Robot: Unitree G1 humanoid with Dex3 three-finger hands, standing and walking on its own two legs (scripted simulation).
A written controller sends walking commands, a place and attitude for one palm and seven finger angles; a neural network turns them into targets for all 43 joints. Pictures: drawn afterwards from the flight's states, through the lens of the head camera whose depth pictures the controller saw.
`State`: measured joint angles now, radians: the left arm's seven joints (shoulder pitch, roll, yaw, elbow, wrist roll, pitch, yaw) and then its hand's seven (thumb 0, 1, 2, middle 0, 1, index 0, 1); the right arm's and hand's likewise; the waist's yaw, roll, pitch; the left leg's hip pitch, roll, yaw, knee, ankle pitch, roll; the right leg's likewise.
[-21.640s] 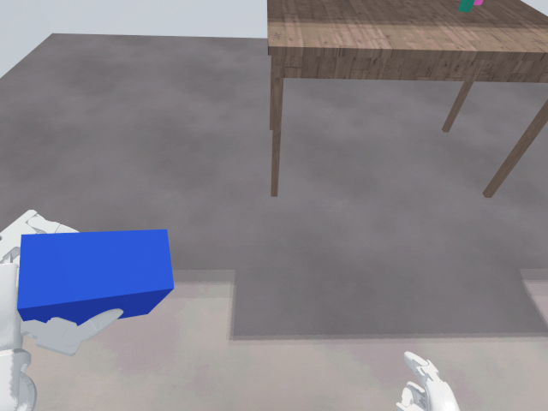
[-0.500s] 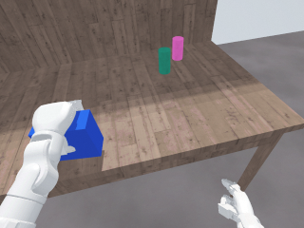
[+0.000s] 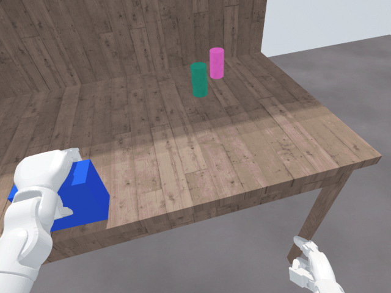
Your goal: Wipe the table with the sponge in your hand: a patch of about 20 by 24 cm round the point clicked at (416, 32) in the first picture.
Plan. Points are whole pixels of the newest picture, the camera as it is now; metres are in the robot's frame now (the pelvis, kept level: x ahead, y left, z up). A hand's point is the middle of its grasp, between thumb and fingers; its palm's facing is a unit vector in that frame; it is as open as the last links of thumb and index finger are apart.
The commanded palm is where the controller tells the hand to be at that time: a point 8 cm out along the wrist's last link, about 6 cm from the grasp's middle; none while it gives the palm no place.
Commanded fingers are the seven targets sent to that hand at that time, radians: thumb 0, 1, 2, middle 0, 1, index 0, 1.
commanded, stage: lower the sponge onto the table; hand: left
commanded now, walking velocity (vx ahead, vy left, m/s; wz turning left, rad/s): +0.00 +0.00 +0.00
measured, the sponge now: (70, 203) +0.25 +0.32 +0.05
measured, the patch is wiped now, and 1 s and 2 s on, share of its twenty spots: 0.05 0.25 0.60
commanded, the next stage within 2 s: wipe forward along the first lane in 0.18 s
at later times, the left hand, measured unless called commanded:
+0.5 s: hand (58, 184) +0.26 +0.33 +0.11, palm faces +0.04 -0.03 -1.00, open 10.3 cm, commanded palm +0.24 +0.32 +0.15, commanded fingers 0.00 0.10 1.30 -1.20 -1.60 -1.20 -1.60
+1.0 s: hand (65, 162) +0.32 +0.35 +0.11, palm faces -0.04 -0.01 -1.00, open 10.3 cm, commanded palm +0.30 +0.34 +0.13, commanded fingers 0.00 0.10 1.30 -1.20 -1.60 -1.20 -1.60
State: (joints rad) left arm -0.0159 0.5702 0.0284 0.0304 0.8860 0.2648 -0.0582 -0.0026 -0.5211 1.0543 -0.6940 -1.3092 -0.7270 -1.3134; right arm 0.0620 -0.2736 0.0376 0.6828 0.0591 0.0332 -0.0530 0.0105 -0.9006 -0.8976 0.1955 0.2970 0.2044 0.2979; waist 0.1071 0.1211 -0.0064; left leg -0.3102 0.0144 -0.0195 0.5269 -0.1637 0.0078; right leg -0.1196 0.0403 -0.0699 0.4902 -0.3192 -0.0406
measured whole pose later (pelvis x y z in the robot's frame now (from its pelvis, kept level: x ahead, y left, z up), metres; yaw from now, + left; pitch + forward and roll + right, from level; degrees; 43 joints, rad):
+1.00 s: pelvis -0.01 +0.01 -0.01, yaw +0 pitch +2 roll -2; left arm -0.33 0.60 0.02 0.40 0.94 0.20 -0.07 0.01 -0.54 1.07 -0.71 -1.31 -0.74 -1.32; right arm 0.18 -0.31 0.01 0.69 0.09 0.11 -0.05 0.01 -0.90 -0.90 0.20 0.30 0.20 0.30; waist 0.06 0.12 -0.06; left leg -0.46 0.00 -0.02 0.61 -0.19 0.03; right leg -0.26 0.03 -0.07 0.58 -0.35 -0.02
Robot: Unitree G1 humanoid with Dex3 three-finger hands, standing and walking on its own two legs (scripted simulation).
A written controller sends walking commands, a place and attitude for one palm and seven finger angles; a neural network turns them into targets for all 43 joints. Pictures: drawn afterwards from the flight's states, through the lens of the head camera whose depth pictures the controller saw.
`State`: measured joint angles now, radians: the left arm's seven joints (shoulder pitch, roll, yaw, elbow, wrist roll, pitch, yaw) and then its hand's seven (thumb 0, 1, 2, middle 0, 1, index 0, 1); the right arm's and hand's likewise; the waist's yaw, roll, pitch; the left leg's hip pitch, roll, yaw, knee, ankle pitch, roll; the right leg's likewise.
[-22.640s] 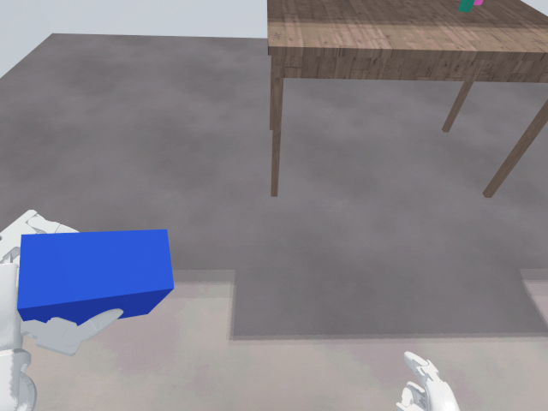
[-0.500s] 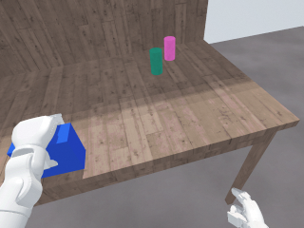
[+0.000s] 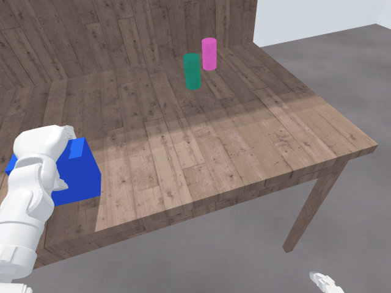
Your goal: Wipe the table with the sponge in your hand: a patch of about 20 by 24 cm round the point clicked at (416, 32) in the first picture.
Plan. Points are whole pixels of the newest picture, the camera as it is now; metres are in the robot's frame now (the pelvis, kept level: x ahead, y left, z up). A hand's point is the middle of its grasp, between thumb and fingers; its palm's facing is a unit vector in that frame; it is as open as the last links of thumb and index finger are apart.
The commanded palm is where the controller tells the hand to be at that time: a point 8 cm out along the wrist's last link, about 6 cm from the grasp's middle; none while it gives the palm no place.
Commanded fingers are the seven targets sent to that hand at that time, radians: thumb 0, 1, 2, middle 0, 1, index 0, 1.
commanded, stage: wipe forward along the first lane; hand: left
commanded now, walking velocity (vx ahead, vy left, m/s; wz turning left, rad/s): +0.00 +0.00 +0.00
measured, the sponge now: (64, 180) +0.32 +0.34 +0.06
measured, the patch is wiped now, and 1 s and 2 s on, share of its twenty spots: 0.25 0.60 0.75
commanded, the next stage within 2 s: slide across to the middle lane in 0.90 s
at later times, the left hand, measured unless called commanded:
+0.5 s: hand (63, 143) +0.38 +0.35 +0.12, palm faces -0.10 +0.01 -0.99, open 10.3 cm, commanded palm +0.36 +0.34 +0.14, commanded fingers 0.00 0.10 1.30 -1.20 -1.60 -1.20 -1.60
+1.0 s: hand (64, 128) +0.43 +0.37 +0.12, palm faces -0.12 +0.00 -0.99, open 10.3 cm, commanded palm +0.41 +0.36 +0.15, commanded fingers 0.00 0.10 1.30 -1.20 -1.60 -1.20 -1.60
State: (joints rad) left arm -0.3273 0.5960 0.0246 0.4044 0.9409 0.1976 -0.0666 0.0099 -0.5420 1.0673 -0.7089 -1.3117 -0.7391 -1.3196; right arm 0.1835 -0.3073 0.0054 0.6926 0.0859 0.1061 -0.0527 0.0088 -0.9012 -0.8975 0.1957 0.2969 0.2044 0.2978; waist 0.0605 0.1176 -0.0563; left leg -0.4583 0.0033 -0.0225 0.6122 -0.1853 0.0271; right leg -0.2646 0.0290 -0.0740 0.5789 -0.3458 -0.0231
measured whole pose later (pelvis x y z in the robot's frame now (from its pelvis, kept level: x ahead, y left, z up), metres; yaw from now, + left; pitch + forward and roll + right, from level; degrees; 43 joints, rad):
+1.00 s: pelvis +0.01 +0.01 +0.00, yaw -2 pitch +9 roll -3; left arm -0.73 0.73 0.07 0.92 1.03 0.05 -0.05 0.02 -0.56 1.08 -0.72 -1.32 -0.74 -1.34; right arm 0.27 -0.31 -0.01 0.70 0.09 0.16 -0.04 0.01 -0.90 -0.90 0.20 0.30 0.20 0.30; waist -0.02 0.08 -0.08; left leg -0.61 0.02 -0.01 0.66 -0.21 0.04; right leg -0.40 0.04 -0.05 0.60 -0.35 -0.01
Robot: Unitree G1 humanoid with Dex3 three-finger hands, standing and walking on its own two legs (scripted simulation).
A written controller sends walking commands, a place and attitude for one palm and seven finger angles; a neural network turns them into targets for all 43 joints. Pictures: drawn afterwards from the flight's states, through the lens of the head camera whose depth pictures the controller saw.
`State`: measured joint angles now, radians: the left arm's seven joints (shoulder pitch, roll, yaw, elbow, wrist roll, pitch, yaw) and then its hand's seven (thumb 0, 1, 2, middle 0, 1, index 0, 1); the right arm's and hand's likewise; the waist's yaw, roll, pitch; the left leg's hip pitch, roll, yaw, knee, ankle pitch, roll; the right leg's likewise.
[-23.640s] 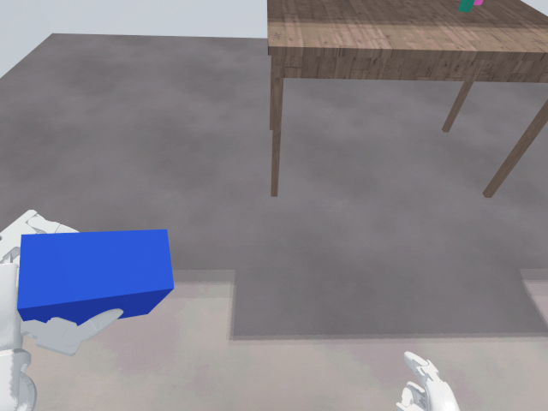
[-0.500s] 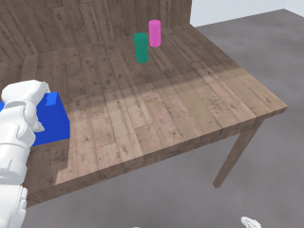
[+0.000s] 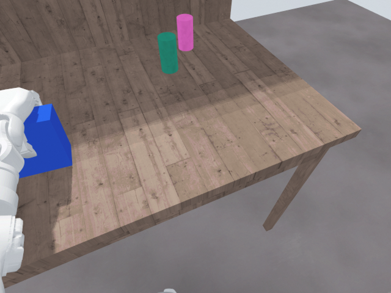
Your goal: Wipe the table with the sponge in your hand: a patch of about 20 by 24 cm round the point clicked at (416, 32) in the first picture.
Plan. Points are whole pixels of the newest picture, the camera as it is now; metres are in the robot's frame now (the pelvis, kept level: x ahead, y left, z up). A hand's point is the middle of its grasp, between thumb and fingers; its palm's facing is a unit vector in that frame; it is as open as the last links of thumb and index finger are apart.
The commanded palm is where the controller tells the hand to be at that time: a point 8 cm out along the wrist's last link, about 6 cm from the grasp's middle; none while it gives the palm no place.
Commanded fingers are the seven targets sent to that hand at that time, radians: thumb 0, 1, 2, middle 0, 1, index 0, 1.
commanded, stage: slide across to the middle lane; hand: left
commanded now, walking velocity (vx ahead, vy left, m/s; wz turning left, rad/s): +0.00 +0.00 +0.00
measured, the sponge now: (31, 150) +0.39 +0.38 +0.07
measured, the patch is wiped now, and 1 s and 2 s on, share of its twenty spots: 0.60 0.75 0.95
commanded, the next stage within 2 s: wipe back along the middle lane in 0.64 s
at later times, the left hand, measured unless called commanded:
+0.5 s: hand (47, 120) +0.42 +0.33 +0.13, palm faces -0.01 +0.01 -1.00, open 10.3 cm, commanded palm +0.40 +0.30 +0.17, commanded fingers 0.00 0.10 1.30 -1.20 -1.60 -1.20 -1.60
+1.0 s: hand (63, 122) +0.42 +0.29 +0.12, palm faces -0.02 -0.01 -1.00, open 10.3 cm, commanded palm +0.38 +0.28 +0.15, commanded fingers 0.00 0.10 1.30 -1.20 -1.60 -1.20 -1.60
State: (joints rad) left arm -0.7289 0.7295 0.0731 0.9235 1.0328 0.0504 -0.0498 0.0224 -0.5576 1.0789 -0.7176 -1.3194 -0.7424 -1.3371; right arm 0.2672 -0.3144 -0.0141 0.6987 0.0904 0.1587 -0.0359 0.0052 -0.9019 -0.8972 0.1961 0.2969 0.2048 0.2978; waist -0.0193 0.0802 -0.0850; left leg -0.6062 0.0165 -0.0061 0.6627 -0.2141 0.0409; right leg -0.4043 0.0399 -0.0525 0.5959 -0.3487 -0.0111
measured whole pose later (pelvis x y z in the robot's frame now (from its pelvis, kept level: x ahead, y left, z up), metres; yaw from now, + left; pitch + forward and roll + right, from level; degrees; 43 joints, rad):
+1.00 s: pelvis +0.03 -0.01 +0.01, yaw +0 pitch +6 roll -2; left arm -0.59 0.52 -0.07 0.70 0.98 0.30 0.03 0.00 -0.52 1.08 -0.67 -1.37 -0.69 -1.38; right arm 0.23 -0.30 0.00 0.70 0.09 0.16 0.00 0.01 -0.90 -0.90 0.20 0.30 0.20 0.30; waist 0.00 0.09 -0.12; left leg -0.46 0.00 0.00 0.59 -0.23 0.03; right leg -0.26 0.03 -0.04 0.51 -0.36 -0.02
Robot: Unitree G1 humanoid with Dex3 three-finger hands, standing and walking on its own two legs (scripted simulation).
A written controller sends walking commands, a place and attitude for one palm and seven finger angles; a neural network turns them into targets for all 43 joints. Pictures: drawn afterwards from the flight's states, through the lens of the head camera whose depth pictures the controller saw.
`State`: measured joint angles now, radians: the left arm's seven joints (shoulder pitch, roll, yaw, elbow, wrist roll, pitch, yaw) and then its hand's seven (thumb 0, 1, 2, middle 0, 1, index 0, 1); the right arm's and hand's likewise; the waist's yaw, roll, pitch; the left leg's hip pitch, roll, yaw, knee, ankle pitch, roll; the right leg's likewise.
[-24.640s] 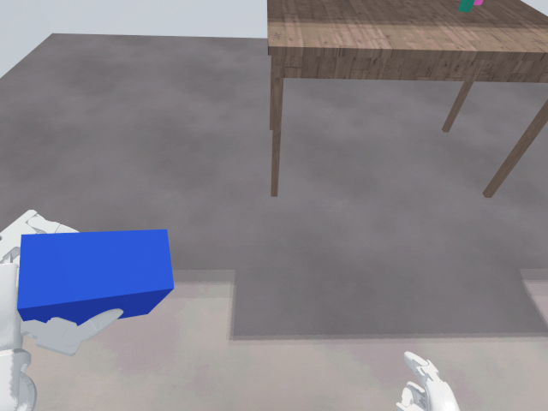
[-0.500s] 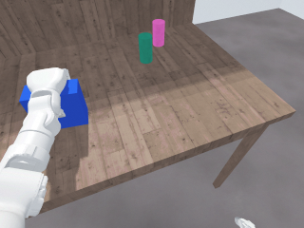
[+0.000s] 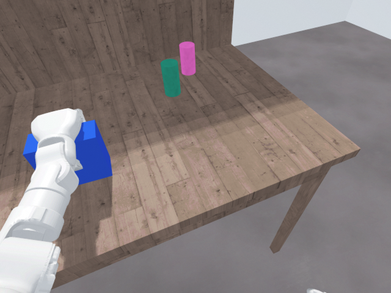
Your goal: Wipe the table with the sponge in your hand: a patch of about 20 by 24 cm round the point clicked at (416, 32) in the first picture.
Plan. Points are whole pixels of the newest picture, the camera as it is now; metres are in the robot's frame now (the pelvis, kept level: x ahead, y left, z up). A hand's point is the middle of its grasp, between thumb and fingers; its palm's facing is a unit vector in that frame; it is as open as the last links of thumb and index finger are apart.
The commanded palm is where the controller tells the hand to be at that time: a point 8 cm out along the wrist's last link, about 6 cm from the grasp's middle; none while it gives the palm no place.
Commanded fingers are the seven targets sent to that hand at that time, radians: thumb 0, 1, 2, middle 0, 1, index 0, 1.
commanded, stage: wipe back along the middle lane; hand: left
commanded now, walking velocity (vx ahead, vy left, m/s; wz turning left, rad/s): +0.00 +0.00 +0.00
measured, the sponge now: (76, 162) +0.39 +0.30 +0.06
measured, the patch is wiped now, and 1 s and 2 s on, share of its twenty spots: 0.75 0.95 0.95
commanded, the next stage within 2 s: slide across to the third lane in 1.36 s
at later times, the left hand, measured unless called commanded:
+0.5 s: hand (68, 164) +0.34 +0.28 +0.11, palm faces +0.04 -0.01 -1.00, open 10.3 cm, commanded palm +0.30 +0.26 +0.13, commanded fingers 0.00 0.10 1.30 -1.20 -1.60 -1.20 -1.60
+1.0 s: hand (72, 180) +0.30 +0.25 +0.11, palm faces +0.11 -0.03 -0.99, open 10.3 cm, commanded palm +0.25 +0.23 +0.13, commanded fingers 0.00 0.10 1.30 -1.20 -1.60 -1.20 -1.60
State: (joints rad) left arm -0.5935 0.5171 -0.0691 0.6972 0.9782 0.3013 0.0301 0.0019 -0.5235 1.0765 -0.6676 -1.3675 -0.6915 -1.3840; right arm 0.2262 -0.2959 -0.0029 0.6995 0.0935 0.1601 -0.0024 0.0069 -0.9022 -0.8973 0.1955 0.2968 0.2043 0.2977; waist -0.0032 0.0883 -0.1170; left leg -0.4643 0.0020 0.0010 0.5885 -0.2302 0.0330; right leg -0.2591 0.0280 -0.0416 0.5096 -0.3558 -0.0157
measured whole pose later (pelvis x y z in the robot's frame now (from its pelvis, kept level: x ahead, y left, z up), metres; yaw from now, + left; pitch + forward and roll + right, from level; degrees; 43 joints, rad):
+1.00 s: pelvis -0.01 +0.00 +0.00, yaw +0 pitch +1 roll -1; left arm -0.15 0.41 -0.17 0.06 0.97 0.50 0.05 0.00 -0.50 1.07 -0.64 -1.39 -0.66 -1.40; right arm 0.08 -0.28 0.02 0.64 0.10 0.15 0.03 0.01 -0.90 -0.90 0.19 0.30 0.20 0.30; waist 0.07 0.13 -0.10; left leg -0.38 -0.01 0.02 0.59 -0.24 0.03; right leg -0.19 0.01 -0.03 0.55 -0.38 -0.01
